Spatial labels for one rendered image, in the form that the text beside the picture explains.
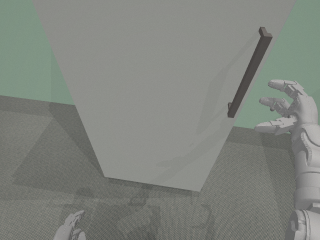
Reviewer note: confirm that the handle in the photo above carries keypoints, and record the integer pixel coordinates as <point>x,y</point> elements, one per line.
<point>263,43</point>

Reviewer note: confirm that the robot right forearm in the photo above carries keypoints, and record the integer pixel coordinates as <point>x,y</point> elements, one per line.
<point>306,147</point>

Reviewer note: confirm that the right robot hand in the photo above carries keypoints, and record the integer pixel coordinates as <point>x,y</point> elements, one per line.
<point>303,109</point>

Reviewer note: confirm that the right robot upper arm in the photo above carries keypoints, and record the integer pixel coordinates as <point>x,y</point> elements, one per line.
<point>303,225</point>

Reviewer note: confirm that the fridge door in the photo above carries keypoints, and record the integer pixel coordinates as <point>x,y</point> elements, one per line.
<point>151,79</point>

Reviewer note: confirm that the left robot hand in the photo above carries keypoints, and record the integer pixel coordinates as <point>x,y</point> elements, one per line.
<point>65,232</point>

